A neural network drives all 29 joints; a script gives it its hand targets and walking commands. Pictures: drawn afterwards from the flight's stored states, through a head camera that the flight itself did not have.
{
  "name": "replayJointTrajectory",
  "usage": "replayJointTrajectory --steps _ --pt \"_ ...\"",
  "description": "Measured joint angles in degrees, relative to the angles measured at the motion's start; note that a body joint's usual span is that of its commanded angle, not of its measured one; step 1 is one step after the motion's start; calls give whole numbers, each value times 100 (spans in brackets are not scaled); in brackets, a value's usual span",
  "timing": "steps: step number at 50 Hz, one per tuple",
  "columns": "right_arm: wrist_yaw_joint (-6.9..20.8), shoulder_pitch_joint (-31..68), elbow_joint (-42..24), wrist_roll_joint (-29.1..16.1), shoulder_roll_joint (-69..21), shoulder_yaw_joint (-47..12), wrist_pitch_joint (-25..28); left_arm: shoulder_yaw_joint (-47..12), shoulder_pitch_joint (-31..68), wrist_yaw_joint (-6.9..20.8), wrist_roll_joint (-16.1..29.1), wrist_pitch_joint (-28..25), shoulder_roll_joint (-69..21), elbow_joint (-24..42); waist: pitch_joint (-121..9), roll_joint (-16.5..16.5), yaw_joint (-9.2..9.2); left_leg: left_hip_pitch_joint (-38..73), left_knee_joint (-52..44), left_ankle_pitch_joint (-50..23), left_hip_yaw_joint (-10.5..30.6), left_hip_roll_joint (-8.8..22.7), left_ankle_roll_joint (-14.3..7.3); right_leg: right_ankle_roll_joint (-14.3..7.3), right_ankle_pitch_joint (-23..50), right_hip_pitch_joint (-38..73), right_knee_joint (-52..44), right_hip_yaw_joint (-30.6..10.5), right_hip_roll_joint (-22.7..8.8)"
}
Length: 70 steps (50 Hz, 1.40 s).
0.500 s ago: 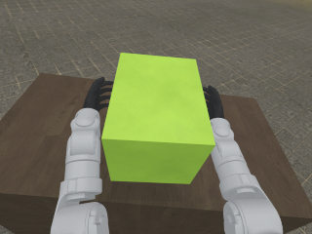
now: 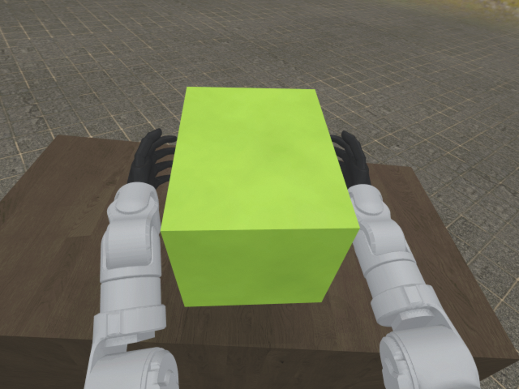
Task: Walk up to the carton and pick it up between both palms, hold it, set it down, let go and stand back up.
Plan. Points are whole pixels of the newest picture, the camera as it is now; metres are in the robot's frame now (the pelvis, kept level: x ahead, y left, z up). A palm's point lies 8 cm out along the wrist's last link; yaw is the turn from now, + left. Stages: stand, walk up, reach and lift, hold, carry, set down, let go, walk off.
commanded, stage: reach and lift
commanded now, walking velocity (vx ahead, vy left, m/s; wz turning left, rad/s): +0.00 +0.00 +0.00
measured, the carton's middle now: (253, 192) +0.39 +0.00 +0.12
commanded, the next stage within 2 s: hold in 0.90 s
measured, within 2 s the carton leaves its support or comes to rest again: neither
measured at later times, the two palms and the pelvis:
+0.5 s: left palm (140, 174) +0.35 +0.17 +0.18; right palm (356, 175) +0.36 -0.15 +0.19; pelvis -0.01 +0.00 +0.00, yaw +0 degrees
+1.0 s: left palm (140, 167) +0.34 +0.16 +0.19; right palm (360, 168) +0.36 -0.15 +0.20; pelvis -0.01 +0.00 +0.00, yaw +0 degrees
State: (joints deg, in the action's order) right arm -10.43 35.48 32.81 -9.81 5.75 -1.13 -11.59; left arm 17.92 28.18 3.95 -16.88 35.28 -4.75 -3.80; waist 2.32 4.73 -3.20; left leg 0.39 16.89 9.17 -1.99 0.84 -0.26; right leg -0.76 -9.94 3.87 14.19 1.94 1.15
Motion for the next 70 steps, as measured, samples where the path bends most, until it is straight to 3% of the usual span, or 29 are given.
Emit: replayJointTrajectory --steps 6,13,19,25,32,40,45,53,70 --pt "37 188 125 89 -145 206 -77 17 181 81 -24 177 145 -22 13 90 -45 -129 7 -76 99 -15 41 -30 -1 -124 74 102 -12" --pt "40 96 -85 29 -89 248 -97 -27 223 73 -30 131 92 -5 -3 -151 -141 -271 75 -78 96 -46 -2 9 32 -241 89 100 -44" --pt "14 112 -80 -4 26 155 -160 56 301 56 -33 98 3 -130 -60 -225 -58 -203 49 -60 2 -38 -37 27 35 -220 92 7 -41" --pt "7 311 82 -17 33 108 -207 107 371 43 -28 169 59 -151 -94 -57 10 -137 28 -59 2 -12 -11 4 35 -155 69 6 -14" --pt "53 468 190 -40 -54 220 -272 53 408 39 -43 349 170 -53 -63 59 -50 -179 57 -64 71 -19 21 -13 26 -160 73 75 -18" --pt "27 291 -165 -202 43 143 -358 -64 308 -16 -10 402 121 167 -43 -186 -143 -242 123 -31 69 -36 -14 24 52 -172 30 73 -35" --pt "-20 306 -214 -228 114 68 -464 4 341 -27 15 385 68 91 -89 -250 -103 -161 92 -19 23 -30 -33 33 45 -123 29 27 -32" --pt "-30 567 -19 -198 86 81 -605 110 501 -3 26 528 146 0 -158 -76 -28 -109 27 -62 29 0 11 -11 39 -109 47 31 -1" --pt "-69 586 -161 -285 95 100 -827 105 532 36 43 679 180 46 -182 -208 -105 -200 53 -94 58 -17 -4 4 72 -180 53 62 -17"
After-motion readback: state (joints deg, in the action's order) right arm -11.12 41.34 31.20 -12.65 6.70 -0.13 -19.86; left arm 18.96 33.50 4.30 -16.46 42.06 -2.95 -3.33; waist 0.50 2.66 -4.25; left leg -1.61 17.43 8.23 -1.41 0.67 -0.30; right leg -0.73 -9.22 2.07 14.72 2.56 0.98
